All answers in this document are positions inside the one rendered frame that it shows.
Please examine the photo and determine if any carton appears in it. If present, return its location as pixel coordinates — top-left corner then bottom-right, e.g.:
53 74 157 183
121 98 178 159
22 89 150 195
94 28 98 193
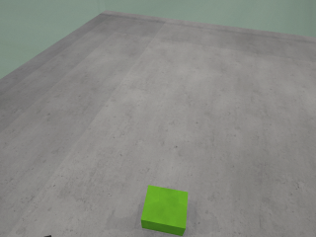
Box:
140 185 189 236

